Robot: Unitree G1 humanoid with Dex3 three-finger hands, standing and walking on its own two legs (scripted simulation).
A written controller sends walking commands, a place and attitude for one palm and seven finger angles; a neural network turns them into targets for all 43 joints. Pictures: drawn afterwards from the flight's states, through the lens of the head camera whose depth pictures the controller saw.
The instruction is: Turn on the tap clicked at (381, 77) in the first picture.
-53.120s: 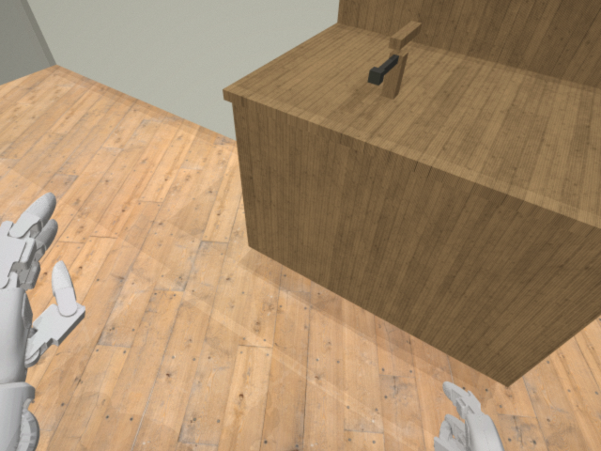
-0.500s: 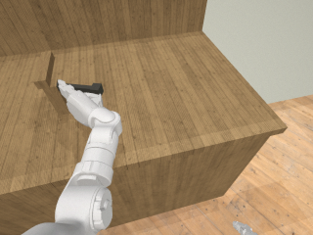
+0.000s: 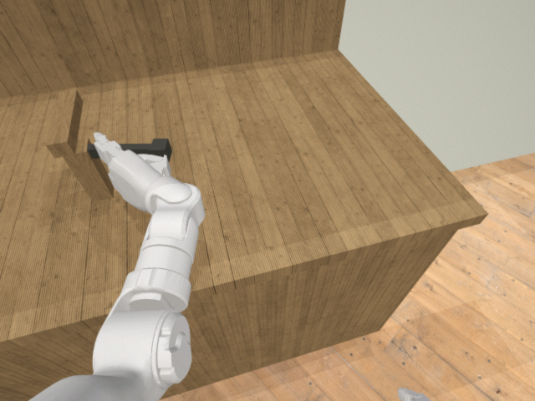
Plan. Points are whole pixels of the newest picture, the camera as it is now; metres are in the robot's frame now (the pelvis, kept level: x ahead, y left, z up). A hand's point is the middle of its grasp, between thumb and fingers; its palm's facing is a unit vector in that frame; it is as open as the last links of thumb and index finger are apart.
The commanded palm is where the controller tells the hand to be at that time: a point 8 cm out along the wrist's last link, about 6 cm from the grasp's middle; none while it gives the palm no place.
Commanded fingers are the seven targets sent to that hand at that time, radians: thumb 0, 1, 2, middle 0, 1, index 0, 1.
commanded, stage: lift the hand up off the lever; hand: left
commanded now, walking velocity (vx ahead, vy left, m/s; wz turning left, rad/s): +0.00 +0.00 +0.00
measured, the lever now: (161, 150) +0.47 +0.19 +0.12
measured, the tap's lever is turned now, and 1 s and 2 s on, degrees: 74 75 75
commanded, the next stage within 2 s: none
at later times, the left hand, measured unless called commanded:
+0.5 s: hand (160, 158) +0.44 +0.17 +0.14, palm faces +0.78 -0.62 -0.10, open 7.8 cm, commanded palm +0.38 +0.18 +0.15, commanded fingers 0.00 0.90 0.90 -0.15 -0.15 -0.15 -0.15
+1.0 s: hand (166, 147) +0.43 +0.16 +0.17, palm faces +0.77 -0.63 -0.09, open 7.8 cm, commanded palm +0.37 +0.18 +0.17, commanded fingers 0.00 0.90 0.90 -0.15 -0.15 -0.15 -0.15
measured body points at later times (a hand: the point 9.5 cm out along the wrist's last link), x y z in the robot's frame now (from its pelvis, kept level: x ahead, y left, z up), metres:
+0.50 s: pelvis +0.01 +0.00 +0.01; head +0.02 -0.01 +0.46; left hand +0.39 +0.20 +0.15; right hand +0.17 -0.23 -0.11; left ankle +0.01 +0.13 -0.72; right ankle +0.01 -0.07 -0.72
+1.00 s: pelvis +0.01 -0.01 +0.01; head +0.01 -0.03 +0.46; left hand +0.38 +0.19 +0.17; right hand +0.17 -0.24 -0.11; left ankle +0.01 +0.13 -0.72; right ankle +0.01 -0.07 -0.72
